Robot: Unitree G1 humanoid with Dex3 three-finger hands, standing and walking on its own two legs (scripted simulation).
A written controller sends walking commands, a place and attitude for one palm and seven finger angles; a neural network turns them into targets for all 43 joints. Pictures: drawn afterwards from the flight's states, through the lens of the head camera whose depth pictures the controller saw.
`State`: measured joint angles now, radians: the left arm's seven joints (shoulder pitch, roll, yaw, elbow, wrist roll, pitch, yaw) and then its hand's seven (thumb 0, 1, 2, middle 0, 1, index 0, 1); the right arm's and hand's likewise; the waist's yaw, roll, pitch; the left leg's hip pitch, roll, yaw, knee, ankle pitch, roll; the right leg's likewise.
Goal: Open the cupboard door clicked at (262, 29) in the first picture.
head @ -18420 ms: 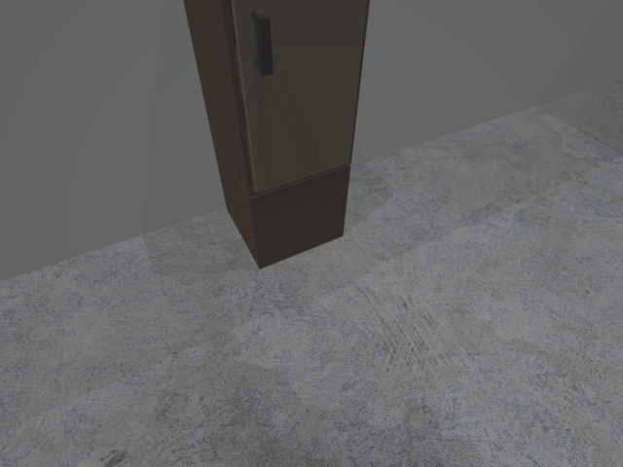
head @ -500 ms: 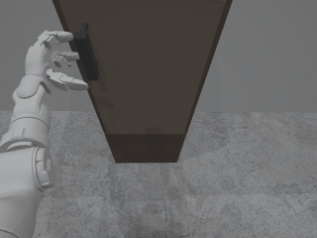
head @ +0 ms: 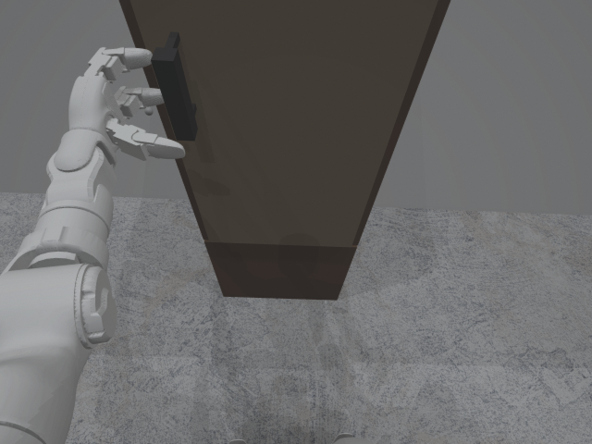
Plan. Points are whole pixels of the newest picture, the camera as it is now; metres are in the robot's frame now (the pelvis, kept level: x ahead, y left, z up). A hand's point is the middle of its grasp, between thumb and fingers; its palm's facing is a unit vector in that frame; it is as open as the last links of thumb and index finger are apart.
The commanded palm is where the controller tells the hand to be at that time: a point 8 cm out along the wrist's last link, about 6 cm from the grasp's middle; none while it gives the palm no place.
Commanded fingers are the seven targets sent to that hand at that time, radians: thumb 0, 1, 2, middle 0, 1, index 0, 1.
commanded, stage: slide the fingers in behind the handle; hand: left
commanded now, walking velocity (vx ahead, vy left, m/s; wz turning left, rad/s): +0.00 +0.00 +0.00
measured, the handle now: (180, 88) +0.55 +0.13 +0.15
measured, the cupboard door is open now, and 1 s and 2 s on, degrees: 0 0 14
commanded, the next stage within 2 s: close the thumb around the handle in 0.62 s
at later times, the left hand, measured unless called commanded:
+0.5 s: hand (192, 112) +0.51 +0.11 +0.15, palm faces -0.06 -1.00 -0.03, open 13.8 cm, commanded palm +0.48 +0.17 +0.15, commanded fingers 0.00 -0.50 0.30 -0.30 -1.20 -0.30 -1.20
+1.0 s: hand (189, 110) +0.50 +0.12 +0.15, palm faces -0.06 -1.00 -0.01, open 11.7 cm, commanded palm +0.48 +0.17 +0.15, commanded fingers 0.00 0.34 0.66 -0.36 -1.29 -0.36 -1.29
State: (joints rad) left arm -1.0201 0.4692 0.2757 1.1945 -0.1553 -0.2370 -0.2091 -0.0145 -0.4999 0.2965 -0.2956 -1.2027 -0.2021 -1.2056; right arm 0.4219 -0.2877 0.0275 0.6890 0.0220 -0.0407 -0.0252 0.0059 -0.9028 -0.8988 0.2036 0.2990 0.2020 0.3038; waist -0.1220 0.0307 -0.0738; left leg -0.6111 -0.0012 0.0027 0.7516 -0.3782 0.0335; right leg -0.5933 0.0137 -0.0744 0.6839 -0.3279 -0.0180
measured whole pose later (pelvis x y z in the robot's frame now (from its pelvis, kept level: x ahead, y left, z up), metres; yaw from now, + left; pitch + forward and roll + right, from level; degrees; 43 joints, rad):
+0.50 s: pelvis -0.01 +0.00 +0.00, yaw -1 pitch +13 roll -1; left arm -1.03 0.39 0.28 1.20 -0.10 -0.27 -0.14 -0.01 -0.50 0.30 -0.32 -1.22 -0.33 -1.22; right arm 0.41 -0.27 0.04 0.66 0.02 -0.06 -0.01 0.01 -0.90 -0.90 0.20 0.30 0.20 0.30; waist -0.13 0.04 -0.07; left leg -0.59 0.00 0.03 0.74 -0.37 0.03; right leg -0.60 0.02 -0.04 0.70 -0.32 -0.02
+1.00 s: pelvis -0.01 -0.01 +0.00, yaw -2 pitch +12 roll -1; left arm -0.99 0.42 0.31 1.19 -0.10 -0.25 -0.18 -0.01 -0.16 0.44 -0.33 -1.24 -0.33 -1.24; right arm 0.43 -0.29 0.02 0.66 0.03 -0.03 -0.02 0.01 -0.90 -0.90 0.20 0.30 0.20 0.30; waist -0.15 0.04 -0.08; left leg -0.57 0.02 0.03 0.72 -0.36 0.02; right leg -0.58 0.03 -0.04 0.67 -0.31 -0.03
